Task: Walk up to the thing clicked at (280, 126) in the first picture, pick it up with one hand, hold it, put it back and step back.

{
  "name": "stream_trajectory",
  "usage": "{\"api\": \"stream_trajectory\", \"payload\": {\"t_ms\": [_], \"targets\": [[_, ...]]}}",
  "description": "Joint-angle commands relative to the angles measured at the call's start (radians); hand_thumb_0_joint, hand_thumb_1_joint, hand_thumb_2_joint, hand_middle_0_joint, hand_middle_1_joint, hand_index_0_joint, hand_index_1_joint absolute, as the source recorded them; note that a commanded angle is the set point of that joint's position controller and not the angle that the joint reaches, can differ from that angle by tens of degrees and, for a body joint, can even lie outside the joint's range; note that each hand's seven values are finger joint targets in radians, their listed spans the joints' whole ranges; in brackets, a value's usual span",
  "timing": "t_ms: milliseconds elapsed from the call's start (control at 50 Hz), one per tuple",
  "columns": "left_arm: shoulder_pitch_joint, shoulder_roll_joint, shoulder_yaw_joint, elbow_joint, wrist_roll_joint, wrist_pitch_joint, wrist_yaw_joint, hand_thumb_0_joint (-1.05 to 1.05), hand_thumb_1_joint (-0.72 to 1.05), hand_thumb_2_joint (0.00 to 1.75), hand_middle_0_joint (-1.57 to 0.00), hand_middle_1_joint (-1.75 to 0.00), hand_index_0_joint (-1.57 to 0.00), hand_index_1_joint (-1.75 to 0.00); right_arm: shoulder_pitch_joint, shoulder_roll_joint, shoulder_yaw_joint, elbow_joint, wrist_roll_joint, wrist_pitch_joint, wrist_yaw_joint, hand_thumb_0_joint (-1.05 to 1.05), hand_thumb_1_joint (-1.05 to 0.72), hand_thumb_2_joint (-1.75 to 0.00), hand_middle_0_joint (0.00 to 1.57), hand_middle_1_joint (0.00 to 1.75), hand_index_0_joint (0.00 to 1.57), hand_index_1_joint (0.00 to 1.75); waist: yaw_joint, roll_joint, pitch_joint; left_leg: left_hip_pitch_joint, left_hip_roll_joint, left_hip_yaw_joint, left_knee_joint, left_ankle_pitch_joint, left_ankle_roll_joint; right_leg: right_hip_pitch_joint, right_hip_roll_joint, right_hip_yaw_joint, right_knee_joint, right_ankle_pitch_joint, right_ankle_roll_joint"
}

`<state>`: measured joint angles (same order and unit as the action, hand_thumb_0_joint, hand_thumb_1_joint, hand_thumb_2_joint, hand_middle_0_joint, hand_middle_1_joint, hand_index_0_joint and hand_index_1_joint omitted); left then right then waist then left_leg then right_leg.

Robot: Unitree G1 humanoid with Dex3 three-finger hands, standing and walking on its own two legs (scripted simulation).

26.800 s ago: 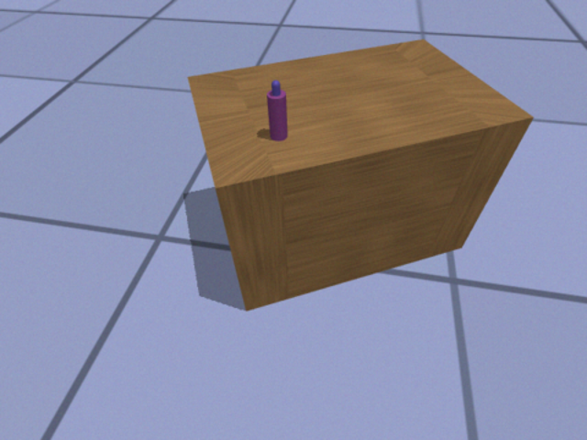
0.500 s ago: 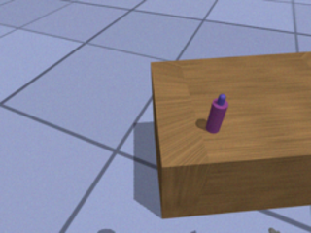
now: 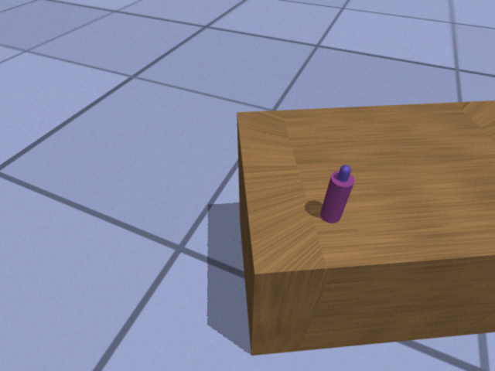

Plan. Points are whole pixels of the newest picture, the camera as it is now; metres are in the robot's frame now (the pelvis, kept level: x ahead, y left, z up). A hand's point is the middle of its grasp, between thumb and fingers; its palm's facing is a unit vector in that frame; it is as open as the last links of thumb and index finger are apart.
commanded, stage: stand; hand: right
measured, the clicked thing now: (337, 192) +0.50 -0.20 -0.04
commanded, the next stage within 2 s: none
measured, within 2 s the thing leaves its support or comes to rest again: neither
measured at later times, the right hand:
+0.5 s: hand out of the picture +0.06 -0.23 -0.15, palm faces -0.03 +0.94 -0.34, open 7.4 cm
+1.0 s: hand out of the picture +0.09 -0.24 -0.15, palm faces -0.02 +0.94 -0.35, open 7.4 cm
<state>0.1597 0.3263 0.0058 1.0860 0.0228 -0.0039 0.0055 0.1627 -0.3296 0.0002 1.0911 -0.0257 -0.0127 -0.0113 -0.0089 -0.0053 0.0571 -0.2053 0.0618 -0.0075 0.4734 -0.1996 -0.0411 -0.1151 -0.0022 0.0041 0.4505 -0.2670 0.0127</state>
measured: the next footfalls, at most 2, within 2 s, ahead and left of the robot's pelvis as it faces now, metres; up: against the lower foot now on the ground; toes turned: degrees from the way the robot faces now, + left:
none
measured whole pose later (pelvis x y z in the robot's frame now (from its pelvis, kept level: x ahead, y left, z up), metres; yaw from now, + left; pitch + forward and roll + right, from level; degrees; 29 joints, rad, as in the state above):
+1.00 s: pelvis +0.01 +0.02 +0.01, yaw +0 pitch -3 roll +0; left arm 0.12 0.34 0.01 1.15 0.02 0.00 0.00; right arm 0.10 -0.34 0.00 1.15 -0.02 -0.01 0.00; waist 0.00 -0.01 0.06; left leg -0.15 0.03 0.00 0.37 -0.16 -0.02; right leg -0.05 -0.04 0.00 0.33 -0.22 0.04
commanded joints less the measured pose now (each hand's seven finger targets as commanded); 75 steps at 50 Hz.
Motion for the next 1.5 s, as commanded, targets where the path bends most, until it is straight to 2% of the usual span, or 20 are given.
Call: {"api": "stream_trajectory", "payload": {"t_ms": [0, 40, 80, 200, 320, 420, 480, 500, 520, 620, 760, 920, 980, 1040, 1180, 1220, 1260, 1380, 1460, 1480], "targets": [[-0.037, 0.214, 0.045, -0.034, -0.002, -0.025, 0.010, 0.00, 0.90, 0.90, -0.20, -0.30, -0.20, -0.30, -0.053, -0.203, -0.038, -0.037, 0.006, -0.018, -0.008, 0.00, -0.90, -0.90, 0.20, 0.30, 0.20, 0.30, 0.006, 0.020, -0.010, 0.048, 0.055, -0.074, -0.115, 0.029, 0.060, -0.067, -0.094, 0.090, -0.144, 0.053, -0.039], [-0.043, 0.211, 0.044, -0.027, -0.003, -0.022, 0.007, 0.00, 0.90, 0.90, -0.20, -0.30, -0.20, -0.30, -0.050, -0.208, -0.038, -0.025, 0.005, -0.017, -0.007, 0.00, -0.90, -0.90, 0.20, 0.30, 0.20, 0.30, 0.008, 0.028, -0.006, 0.033, 0.058, -0.079, -0.135, 0.002, 0.058, -0.054, -0.090, 0.080, -0.141, 0.041, -0.036], [-0.044, 0.212, 0.041, -0.019, -0.003, -0.023, 0.007, 0.00, 0.90, 0.90, -0.20, -0.30, -0.20, -0.30, -0.062, -0.210, -0.040, -0.020, 0.007, -0.018, -0.008, 0.00, -0.90, -0.90, 0.20, 0.30, 0.20, 0.30, 0.007, 0.029, -0.030, 0.058, 0.061, -0.079, -0.130, 0.034, 0.061, -0.045, -0.100, 0.087, -0.155, 0.064, -0.035], [-0.051, 0.209, 0.038, 0.001, -0.004, -0.017, 0.003, 0.00, 0.90, 0.90, -0.20, -0.30, -0.20, -0.30, -0.069, -0.220, -0.039, -0.001, 0.005, -0.017, -0.007, 0.00, -0.90, -0.90, 0.20, 0.30, 0.20, 0.30, 0.011, 0.036, -0.012, 0.020, 0.068, -0.097, -0.184, -0.055, 0.059, -0.029, -0.093, 0.070, -0.146, 0.044, -0.029], [-0.064, 0.218, 0.036, 0.007, -0.004, -0.024, 0.007, 0.00, 0.90, 0.90, -0.20, -0.30, -0.20, -0.30, -0.076, -0.225, -0.044, 0.006, 0.009, -0.018, -0.005, 0.00, -0.90, -0.90, 0.20, 0.30, 0.20, 0.30, 0.005, 0.002, -0.057, 0.089, 0.067, -0.079, -0.149, 0.077, 0.063, -0.024, -0.114, 0.081, -0.173, 0.110, -0.025], [-0.059, 0.225, 0.038, 0.016, -0.004, -0.018, 0.007, 0.00, 0.90, 0.90, -0.20, -0.30, -0.20, -0.30, -0.076, -0.227, -0.043, 0.013, 0.007, -0.014, -0.004, 0.00, -0.90, -0.90, 0.20, 0.30, 0.20, 0.30, 0.005, 0.013, -0.017, 0.047, 0.067, -0.092, -0.190, -0.018, 0.061, -0.032, -0.106, 0.070, -0.167, 0.069, -0.023], [-0.051, 0.220, 0.035, 0.017, -0.005, -0.022, 0.008, 0.00, 0.90, 0.90, -0.20, -0.30, -0.20, -0.30, -0.093, -0.225, -0.043, 0.010, 0.011, -0.016, -0.003, 0.00, -0.90, -0.90, 0.20, 0.30, 0.20, 0.30, 0.010, 0.013, -0.043, 0.082, 0.065, -0.083, -0.166, 0.056, 0.062, -0.026, -0.115, 0.072, -0.174, 0.101, -0.022], [-0.052, 0.225, 0.037, 0.019, -0.005, -0.021, 0.008, 0.00, 0.90, 0.90, -0.20, -0.30, -0.20, -0.30, -0.080, -0.219, -0.043, 0.014, 0.009, -0.014, -0.003, 0.00, -0.90, -0.90, 0.20, 0.30, 0.20, 0.30, 0.004, 0.005, -0.039, 0.074, 0.063, -0.081, -0.169, 0.045, 0.062, -0.029, -0.114, 0.072, -0.173, 0.094, -0.022], [-0.054, 0.224, 0.036, 0.017, -0.005, -0.023, 0.009, 0.00, 0.90, 0.90, -0.20, -0.30, -0.20, -0.30, -0.086, -0.224, -0.043, 0.012, 0.011, -0.016, -0.003, 0.00, -0.90, -0.90, 0.20, 0.30, 0.20, 0.30, 0.006, 0.009, -0.054, 0.088, 0.067, -0.079, -0.163, 0.096, 0.063, -0.015, -0.121, 0.075, -0.173, 0.124, -0.024], [-0.054, 0.220, 0.035, 0.015, -0.008, -0.024, 0.009, 0.00, 0.90, 0.90, -0.20, -0.30, -0.20, -0.30, -0.089, -0.223, -0.042, 0.013, 0.014, -0.018, -0.002, 0.00, -0.90, -0.90, 0.20, 0.30, 0.20, 0.30, 0.005, 0.007, -0.059, 0.104, 0.067, -0.076, -0.154, 0.160, 0.063, -0.009, -0.122, 0.069, -0.170, 0.171, -0.019], [-0.048, 0.222, 0.039, 0.015, -0.007, -0.019, 0.008, 0.00, 0.90, 0.90, -0.20, -0.30, -0.20, -0.30, -0.096, -0.224, -0.043, 0.009, 0.011, -0.015, -0.004, 0.00, -0.90, -0.90, 0.20, 0.30, 0.20, 0.30, 0.009, 0.021, -0.053, 0.097, 0.068, -0.075, -0.161, 0.126, 0.064, -0.003, -0.122, 0.063, -0.173, 0.145, -0.021], [-0.055, 0.222, 0.040, 0.006, -0.008, -0.021, 0.008, 0.00, 0.90, 0.90, -0.20, -0.30, -0.20, -0.30, -0.098, -0.224, -0.041, 0.004, 0.015, -0.018, -0.004, 0.00, -0.90, -0.90, 0.20, 0.30, 0.20, 0.30, 0.009, 0.013, -0.073, 0.117, 0.071, -0.075, -0.146, 0.228, 0.065, 0.016, -0.129, 0.058, -0.174, 0.208, -0.018], [-0.056, 0.223, 0.042, 0.003, -0.009, -0.020, 0.008, 0.00, 0.90, 0.90, -0.20, -0.30, -0.20, -0.30, -0.096, -0.226, -0.041, 0.003, 0.015, -0.018, -0.004, 0.00, -0.90, -0.90, 0.20, 0.30, 0.20, 0.30, 0.008, 0.013, -0.064, 0.115, 0.069, -0.073, -0.152, 0.213, 0.061, 0.015, -0.127, 0.056, -0.175, 0.197, -0.018], [-0.058, 0.218, 0.040, 0.005, -0.008, -0.016, 0.007, 0.00, 0.90, 0.90, -0.20, -0.30, -0.20, -0.30, -0.100, -0.225, -0.042, 0.005, 0.016, -0.015, -0.003, 0.00, -0.90, -0.90, 0.20, 0.30, 0.20, 0.30, 0.006, 0.014, -0.033, 0.088, 0.063, -0.081, -0.172, 0.121, 0.056, -0.008, -0.122, 0.052, -0.191, 0.118, -0.018], [-0.060, 0.227, 0.045, -0.003, -0.006, -0.017, 0.005, 0.00, 0.90, 0.90, -0.20, -0.30, -0.20, -0.30, -0.095, -0.227, -0.045, 0.003, 0.014, -0.014, -0.001, 0.00, -0.90, -0.90, 0.20, 0.30, 0.20, 0.30, 0.002, 0.008, -0.036, 0.069, 0.058, -0.086, -0.183, 0.070, 0.059, 0.001, -0.125, 0.053, -0.197, 0.108, -0.025], [-0.057, 0.228, 0.046, -0.003, -0.006, -0.018, 0.005, 0.00, 0.90, 0.90, -0.20, -0.30, -0.20, -0.30, -0.096, -0.226, -0.045, 0.000, 0.014, -0.015, 0.000, 0.00, -0.90, -0.90, 0.20, 0.30, 0.20, 0.30, 0.004, 0.006, -0.043, 0.078, 0.062, -0.086, -0.176, 0.085, 0.062, 0.005, -0.128, 0.054, -0.190, 0.117, -0.025], [-0.058, 0.232, 0.047, -0.006, -0.008, -0.019, 0.006, 0.00, 0.90, 0.90, -0.20, -0.30, -0.20, -0.30, -0.098, -0.222, -0.043, -0.001, 0.014, -0.017, 0.000, 0.00, -0.90, -0.90, 0.20, 0.30, 0.20, 0.30, 0.007, 0.004, -0.063, 0.093, 0.065, -0.086, -0.167, 0.156, 0.062, 0.012, -0.131, 0.052, -0.183, 0.150, -0.024], [-0.057, 0.228, 0.047, -0.009, -0.007, -0.018, 0.006, 0.00, 0.90, 0.90, -0.20, -0.30, -0.20, -0.30, -0.094, -0.223, -0.041, -0.002, 0.015, -0.015, -0.001, 0.00, -0.90, -0.90, 0.20, 0.30, 0.20, 0.30, 0.006, 0.011, -0.060, 0.097, 0.062, -0.083, -0.161, 0.151, 0.059, 0.008, -0.130, 0.048, -0.183, 0.159, -0.023], [-0.050, 0.231, 0.046, -0.012, -0.010, -0.023, 0.007, 0.00, 0.90, 0.90, -0.20, -0.30, -0.20, -0.30, -0.088, -0.224, -0.041, -0.004, 0.016, -0.016, -0.001, 0.00, -0.90, -0.90, 0.20, 0.30, 0.20, 0.30, 0.006, 0.000, -0.086, 0.116, 0.066, -0.078, -0.142, 0.248, 0.062, 0.031, -0.134, 0.047, -0.182, 0.222, -0.019], [-0.053, 0.228, 0.046, -0.011, -0.010, -0.021, 0.007, 0.00, 0.90, 0.90, -0.20, -0.30, -0.20, -0.30, -0.084, -0.225, -0.040, -0.004, 0.017, -0.017, -0.002, 0.00, -0.90, -0.90, 0.20, 0.30, 0.20, 0.30, 0.004, 0.006, -0.076, 0.104, 0.061, -0.076, -0.145, 0.231, 0.061, 0.032, -0.134, 0.049, -0.185, 0.219, -0.018]]}}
